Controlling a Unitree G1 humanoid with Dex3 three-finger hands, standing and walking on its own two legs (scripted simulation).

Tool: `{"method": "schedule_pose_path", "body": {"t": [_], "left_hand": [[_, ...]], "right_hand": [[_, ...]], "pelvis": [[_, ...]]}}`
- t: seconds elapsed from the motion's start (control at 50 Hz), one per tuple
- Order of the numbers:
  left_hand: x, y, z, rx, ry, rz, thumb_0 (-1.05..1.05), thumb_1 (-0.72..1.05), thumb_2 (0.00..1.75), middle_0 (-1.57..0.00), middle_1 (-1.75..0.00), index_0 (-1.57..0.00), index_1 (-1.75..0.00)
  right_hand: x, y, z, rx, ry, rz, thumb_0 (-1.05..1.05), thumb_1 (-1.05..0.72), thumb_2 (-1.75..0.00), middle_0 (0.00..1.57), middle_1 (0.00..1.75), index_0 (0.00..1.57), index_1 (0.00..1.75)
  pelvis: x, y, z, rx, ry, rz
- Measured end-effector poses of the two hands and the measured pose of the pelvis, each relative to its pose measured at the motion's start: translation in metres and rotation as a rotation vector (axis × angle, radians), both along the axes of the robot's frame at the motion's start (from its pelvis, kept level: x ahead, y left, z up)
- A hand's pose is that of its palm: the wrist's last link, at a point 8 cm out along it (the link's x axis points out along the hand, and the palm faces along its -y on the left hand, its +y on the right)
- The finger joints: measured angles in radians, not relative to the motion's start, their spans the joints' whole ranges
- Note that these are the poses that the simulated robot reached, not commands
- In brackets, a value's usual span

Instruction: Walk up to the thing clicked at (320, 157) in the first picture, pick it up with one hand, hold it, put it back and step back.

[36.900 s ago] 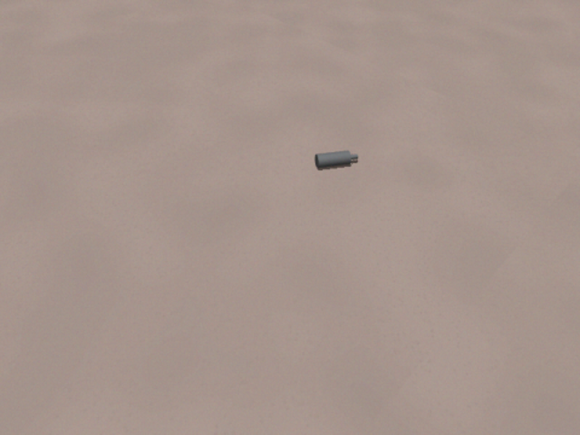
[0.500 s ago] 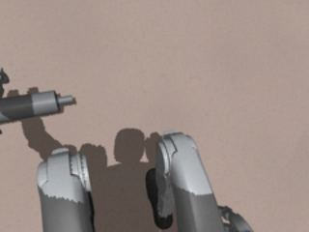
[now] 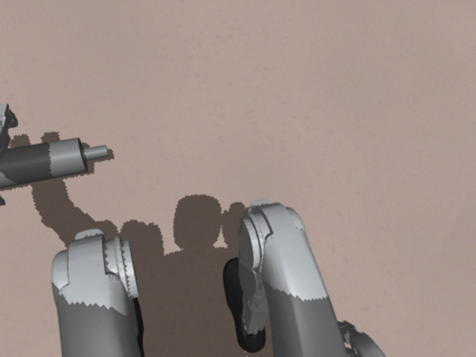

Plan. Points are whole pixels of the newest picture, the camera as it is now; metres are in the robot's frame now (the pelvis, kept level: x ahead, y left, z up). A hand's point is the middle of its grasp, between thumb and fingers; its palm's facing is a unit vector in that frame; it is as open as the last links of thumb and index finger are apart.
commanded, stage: approach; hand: left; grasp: from above
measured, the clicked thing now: (47, 161) +0.48 +0.27 -0.29
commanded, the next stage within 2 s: close in in 0.44 s
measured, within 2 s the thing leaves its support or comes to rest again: neither
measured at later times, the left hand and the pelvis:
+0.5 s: hand (1, 159) +0.45 +0.30 -0.17, palm faces -0.49 -0.09 -0.87, open 14.0 cm; pelvis +0.00 +0.00 +0.00, yaw +0 degrees
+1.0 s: hand (23, 166) +0.45 +0.29 -0.21, palm faces -0.47 -0.08 -0.88, open 13.9 cm; pelvis +0.00 +0.00 -0.01, yaw -1 degrees
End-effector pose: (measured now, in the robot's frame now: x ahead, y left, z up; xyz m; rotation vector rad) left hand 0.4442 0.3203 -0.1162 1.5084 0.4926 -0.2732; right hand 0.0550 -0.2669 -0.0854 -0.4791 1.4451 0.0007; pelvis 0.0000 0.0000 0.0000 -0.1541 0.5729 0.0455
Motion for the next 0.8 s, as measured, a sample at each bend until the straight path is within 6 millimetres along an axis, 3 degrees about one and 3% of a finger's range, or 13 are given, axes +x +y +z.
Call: {"method": "schedule_pose_path", "body": {"t": [0.24, 0.32, 0.54, 0.8], "left_hand": [[0.027, -0.052, 0.002, -0.032, -0.077, -0.054, 0.00, -0.52, 1.02, -0.08, -1.04, -0.09, -1.03], [0.027, -0.048, 0.004, 0.006, -0.064, -0.006, 0.00, -0.52, 1.04, -0.09, -1.04, -0.09, -1.04], [0.013, -0.013, -0.002, 0.008, 0.034, 0.081, 0.00, -0.53, 1.04, -0.09, -1.05, -0.09, -1.05], [0.012, -0.036, -0.016, -0.057, 0.002, -0.048, 0.00, -0.51, 1.05, -0.09, -1.07, -0.10, -1.05]], "right_hand": [[-0.010, -0.001, 0.008, -0.003, -0.023, -0.024, 0.00, -0.90, -0.88, 0.20, 0.30, 0.20, 0.30], [-0.017, -0.002, 0.006, 0.011, -0.015, -0.038, 0.00, -0.90, -0.88, 0.20, 0.30, 0.20, 0.30], [-0.023, 0.000, -0.003, 0.033, 0.023, -0.022, 0.00, -0.90, -0.88, 0.20, 0.30, 0.20, 0.30], [-0.003, -0.002, 0.009, -0.019, -0.012, 0.008, 0.00, -0.90, -0.89, 0.20, 0.30, 0.20, 0.30]], "pelvis": [[0.000, -0.001, 0.002, -0.001, 0.010, -0.007], [-0.001, -0.002, 0.002, 0.007, 0.010, -0.011], [-0.002, -0.003, -0.002, 0.013, -0.005, -0.007], [0.002, 0.000, -0.001, -0.011, -0.008, -0.005]]}}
